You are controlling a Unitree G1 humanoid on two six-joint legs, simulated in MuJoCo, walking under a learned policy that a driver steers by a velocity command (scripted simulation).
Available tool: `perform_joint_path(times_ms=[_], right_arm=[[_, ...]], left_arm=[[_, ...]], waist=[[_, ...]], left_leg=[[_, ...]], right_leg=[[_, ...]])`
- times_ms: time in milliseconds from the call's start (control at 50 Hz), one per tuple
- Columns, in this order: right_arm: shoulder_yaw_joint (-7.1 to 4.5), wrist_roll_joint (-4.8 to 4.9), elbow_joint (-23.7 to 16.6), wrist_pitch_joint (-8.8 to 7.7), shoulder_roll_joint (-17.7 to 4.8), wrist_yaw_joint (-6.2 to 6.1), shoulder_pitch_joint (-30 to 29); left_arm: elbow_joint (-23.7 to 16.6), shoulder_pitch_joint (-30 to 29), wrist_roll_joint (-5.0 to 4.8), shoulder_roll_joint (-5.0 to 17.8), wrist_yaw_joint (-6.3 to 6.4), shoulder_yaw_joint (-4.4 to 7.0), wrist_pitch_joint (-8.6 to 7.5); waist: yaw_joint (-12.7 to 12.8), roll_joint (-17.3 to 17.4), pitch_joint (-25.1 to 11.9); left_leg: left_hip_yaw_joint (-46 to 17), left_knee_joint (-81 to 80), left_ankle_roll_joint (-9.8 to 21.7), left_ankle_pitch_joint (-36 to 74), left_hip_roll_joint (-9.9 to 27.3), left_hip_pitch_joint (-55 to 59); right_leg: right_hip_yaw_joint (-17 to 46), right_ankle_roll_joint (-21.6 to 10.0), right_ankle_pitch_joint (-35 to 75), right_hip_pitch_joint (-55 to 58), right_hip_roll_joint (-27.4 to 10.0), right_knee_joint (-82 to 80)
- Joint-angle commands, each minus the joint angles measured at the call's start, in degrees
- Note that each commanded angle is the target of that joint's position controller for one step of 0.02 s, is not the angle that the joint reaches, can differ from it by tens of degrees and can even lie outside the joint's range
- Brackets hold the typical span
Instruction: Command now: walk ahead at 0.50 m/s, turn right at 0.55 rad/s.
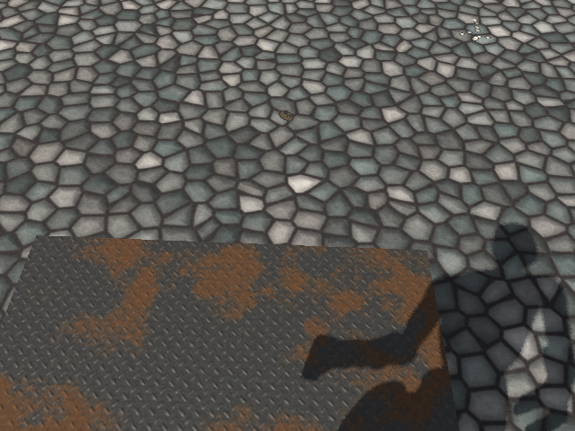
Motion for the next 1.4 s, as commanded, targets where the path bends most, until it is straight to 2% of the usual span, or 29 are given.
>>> perform_joint_path(times_ms=[20, 100, 140, 180, 200, 220, 240, 260, 280, 300, 360, 480, 600, 680, 700, 720, 740, 760, 800, 840, 900, 1060, 1200, 1240, 1260, 1280, 1300, 1320, 1400], right_arm=[[-1.45, 0.01, -2.7, -0.91, -6.51, 0.11, -1.08], [-1.77, -0.02, -0.26, -0.43, -8.02, 0.03, 2.64], [-1.87, -0.02, 1.19, 0.29, -9.01, -0.13, 4.09], [-1.93, 0.02, 2.18, 1.09, -10.36, -0.34, 4.34], [-1.53, 0.33, 2.0, 1.37, -9.66, -0.44, 4.15], [-0.39, 1.11, -0.7, 1.14, -6.13, -0.14, 4.59], [0.0, 1.02, -2.67, 1.21, -3.07, 0.63, 7.73], [-1.43, 0.38, -2.46, 1.7, -7.94, 0.17, 1.09], [-1.01, 1.3, -3.2, 1.22, -6.25, 0.41, -1.25], [-0.74, 1.44, -2.36, 1.05, -5.23, 0.6, -0.91], [-0.97, -0.29, 0.68, 3.36, -3.95, 1.31, 3.61], [-1.33, -0.27, -1.41, 4.14, -2.48, 2.37, -5.87], [0.19, -0.79, -4.55, 3.4, 0.16, 3.07, -14.18], [-1.04, -1.56, -2.83, 2.96, -3.07, 2.55, -4.52], [-1.76, -2.01, -1.25, 2.3, -4.35, 2.1, 1.15], [-3.0, -2.32, -0.56, 1.61, -8.3, 1.28, 5.75], [-4.6, -1.43, -1.42, 1.93, -14.86, 0.7, 3.29], [-5.2, 1.83, -2.32, 2.77, -15.19, 0.66, 5.96], [-3.58, 1.95, -4.69, 4.72, -8.49, -0.27, -4.64], [-2.72, 1.63, -4.77, 5.4, -5.56, -0.51, -7.11], [-3.39, 0.39, -4.92, 4.88, -7.81, 0.06, -7.5], [-4.57, -0.04, -5.98, 6.66, -9.47, -0.06, -5.96], [-4.32, -0.42, -6.15, 7.34, -8.4, 0.3, -7.69], [-3.64, 0.59, -6.02, 7.47, -6.85, -0.22, -7.79], [-2.59, 0.82, -6.09, 7.25, -2.94, -0.4, -4.12], [-3.34, 0.49, -6.88, 7.02, -5.64, -0.85, -6.64], [-3.91, -0.75, -6.14, 6.97, -7.92, -0.85, -6.96], [-3.98, -0.26, -4.92, 7.05, -7.46, -0.52, -5.64], [-3.05, 0.09, -2.55, 7.88, -5.41, -0.15, -4.85]], left_arm=[[-5.23, -5.07, -0.11, 0.19, -0.76, -0.74, -0.85], [-6.84, -10.04, 0.3, -0.29, -0.9, -1.48, -1.28], [-6.79, -9.8, 0.73, 0.32, -0.35, -1.36, -1.57], [-4.31, -2.09, 1.21, 1.5, 0.44, -0.64, -2.37], [-1.01, 7.05, 1.75, 2.81, 1.03, 0.15, -3.03], [0.54, 15.29, 2.69, 7.8, 2.01, 1.56, -3.3], [0.71, 16.16, 1.03, 13.22, 2.62, 2.79, -2.96], [0.61, 15.11, -0.69, 11.45, 3.15, 2.68, -2.75], [1.37, 11.53, -0.69, 8.53, 3.54, 1.84, -3.08], [1.72, 8.89, -0.5, 5.14, 3.44, 0.86, -3.55], [2.47, 5.87, -0.85, 1.21, 3.32, -0.46, -5.13], [5.66, 9.78, -0.98, 1.88, 3.56, -0.17, -6.69], [8.02, 11.69, -1.59, 2.22, 4.95, -0.65, -6.24], [8.13, 10.0, -1.39, 5.16, 6.25, 0.34, -4.86], [7.54, 8.68, -1.63, 5.52, 6.24, 0.51, -4.43], [6.36, 8.4, -2.05, 5.4, 5.95, 0.54, -4.45], [4.56, 16.11, -1.7, -2.14, 5.31, -0.94, -4.24], [4.35, 14.89, -1.22, 1.0, 5.23, -0.71, -3.31], [2.93, 7.46, -0.81, 2.48, 5.12, -0.49, -2.96], [2.4, 6.73, 0.16, 2.37, 5.18, -0.3, -1.3], [2.55, 8.71, 0.0, 0.3, 5.19, -0.68, 0.68], [-0.99, -0.04, -0.63, 1.51, 5.74, -0.32, 1.55], [-0.6, 4.77, -1.96, 1.3, 6.37, -0.75, -0.04], [0.02, 7.69, -1.24, 2.31, 6.73, -0.59, -0.91], [-1.39, 5.52, -0.1, 6.27, 7.0, -0.14, -1.13], [-2.66, 1.32, 0.23, 9.66, 6.46, 0.55, -0.93], [-1.97, 2.47, 0.0, 6.64, 6.1, 0.04, -1.12], [-1.93, 0.26, -0.74, 3.91, 5.82, -0.8, -1.41], [-0.92, 0.9, -1.0, 2.41, 5.77, -1.31, -1.77]], waist=[[0.41, 8.54, 1.67], [-0.87, 8.63, 3.12], [-0.31, 8.87, 2.76], [3.7, 8.99, -2.12], [7.67, 6.92, -7.52], [10.46, -0.09, -15.59], [7.49, -10.5, -21.21], [9.4, -0.98, -17.3], [7.12, -0.16, -9.21], [4.83, 1.54, -5.19], [0.98, -0.99, -2.33], [1.98, 0.12, 2.76], [3.71, -0.71, 2.88], [-0.24, -2.7, -2.87], [-3.0, -1.0, -5.99], [-5.65, 4.4, -9.77], [1.58, 16.44, -15.75], [-2.48, 10.76, -25.24], [0.09, 3.86, -9.3], [2.64, 3.64, -3.55], [3.81, 4.87, -5.82], [-0.03, 9.66, -4.89], [1.36, 11.32, -5.65], [2.94, 7.62, -4.61], [0.28, -4.27, -5.17], [0.87, -9.86, -0.48], [0.9, -3.85, -0.77], [-0.83, -1.67, -0.88], [0.07, -4.6, -2.89]], left_leg=[[-4.36, -6.98, 6.07, 19.16, 13.47, -0.44], [-2.07, -6.22, 5.51, 23.12, 15.09, 2.28], [-1.16, -2.35, 5.21, 33.4, 16.07, 5.64], [0.92, 10.31, 4.41, 49.01, 15.74, 7.09], [2.86, 21.8, 3.32, 45.39, 13.96, 2.1], [3.4, 39.44, 1.66, 24.61, 11.01, -13.02], [-0.32, 57.15, -0.42, -19.74, 0.93, -30.01], [-9.59, 60.83, 0.36, -15.78, 2.51, -34.64], [-10.86, 58.82, 0.97, -10.74, 4.28, -35.18], [-11.31, 54.16, 1.26, -8.05, 5.63, -32.52], [-11.54, 49.27, 0.31, -4.63, 5.74, -24.73], [-12.05, 41.9, -0.59, 7.37, 5.62, -35.06], [-2.94, 22.37, 0.41, 14.8, 2.03, -27.2], [-1.56, 17.99, 4.68, 5.99, -3.28, -16.97], [-2.69, 12.45, 6.21, 9.91, -4.1, -10.17], [-10.15, 9.58, 9.3, 30.17, 2.18, 0.03], [-29.09, 19.89, 18.21, 74.19, 19.44, 17.34], [-38.48, 13.59, 24.75, 66.57, 22.9, 19.67], [-31.73, 5.23, 20.47, 38.22, 17.67, 2.19], [-26.67, 1.73, 16.11, 30.91, 12.35, -8.69], [-23.96, 1.58, 14.05, 28.66, 8.82, -12.76], [-32.86, -1.16, 11.13, -3.25, 7.05, -10.09], [-36.16, 3.71, 9.03, 9.08, 6.98, -10.14], [-34.09, 7.93, 4.5, 2.92, 3.38, -14.99], [-26.42, 18.41, 1.2, -9.74, -2.66, -19.02], [-16.39, 26.53, -0.28, -18.36, -10.7, -24.79], [-18.73, 35.03, -0.88, -17.87, -7.09, -20.97], [-18.86, 37.95, -1.21, -14.91, -6.77, -19.86], [-16.81, 38.59, -3.93, -11.73, -6.27, -19.7]], right_leg=[[-1.48, 0.02, 6.47, -0.78, -0.87, -8.82], [-5.22, -2.45, 4.26, 4.73, 0.85, -20.17], [-6.59, -4.44, -0.41, 7.88, 2.74, -23.38], [-7.76, -6.87, -3.43, 18.6, 6.46, -27.53], [-6.88, -8.21, -0.76, 31.56, 7.03, -30.72], [9.25, -11.92, -7.56, 49.17, -6.07, -31.78], [36.5, -18.44, -1.05, 58.72, -21.24, -37.66], [32.49, -17.23, 4.9, 55.28, -19.39, -38.55], [22.27, -15.52, 11.41, 47.13, -17.22, -39.37], [16.16, -12.82, 14.85, 40.25, -14.38, -41.31], [6.76, -9.14, 15.87, 30.17, -10.36, -46.66], [-1.83, -7.93, 15.73, 32.4, -9.38, -51.98], [-11.57, -5.23, 41.26, 35.49, -8.0, -44.26], [-12.39, -3.88, 55.36, 39.62, -9.39, -25.93], [-12.65, -3.17, 48.7, 37.69, -8.39, -15.35], [-13.64, -1.08, 28.77, 29.27, -4.52, 1.24], [-10.91, 1.5, -29.45, 9.68, 5.11, 20.93], [-0.4, 2.07, -26.37, 5.18, 6.29, 27.32], [0.9, 2.33, -17.59, 2.56, 0.99, 21.44], [0.76, 3.3, -15.08, 6.94, -0.51, 13.33], [-0.1, 3.93, -12.87, 11.11, 0.7, 7.76], [2.01, 4.74, -10.57, 7.2, 1.47, -6.19], [0.09, 1.16, -12.85, 20.19, 4.99, -23.76], [3.01, -0.94, -6.63, 28.84, 1.99, -39.74], [17.21, -3.98, -9.87, 31.43, -11.29, -46.8], [27.63, -10.38, 1.32, 24.25, -19.3, -47.87], [24.39, -12.87, 9.14, 22.17, -18.44, -45.4], [18.69, -11.86, 13.23, 22.38, -14.79, -43.87], [8.1, -9.02, 28.71, 30.39, -7.97, -39.35]])
Velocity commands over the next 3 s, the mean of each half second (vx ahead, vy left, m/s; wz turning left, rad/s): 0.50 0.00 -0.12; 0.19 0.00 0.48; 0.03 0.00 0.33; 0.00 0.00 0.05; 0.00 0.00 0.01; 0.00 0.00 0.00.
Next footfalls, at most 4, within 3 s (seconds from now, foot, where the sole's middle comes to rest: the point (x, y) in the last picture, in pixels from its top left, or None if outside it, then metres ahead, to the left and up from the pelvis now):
0.20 right None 0.26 -0.12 -0.78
0.72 left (266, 411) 0.53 0.03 -0.78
1.24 right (347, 404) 0.54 -0.16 -0.78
1.60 left None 0.41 0.02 -0.78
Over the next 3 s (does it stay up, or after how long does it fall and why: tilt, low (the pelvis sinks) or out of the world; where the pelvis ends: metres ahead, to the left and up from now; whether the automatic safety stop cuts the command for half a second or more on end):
stays up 0.45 -0.08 0.00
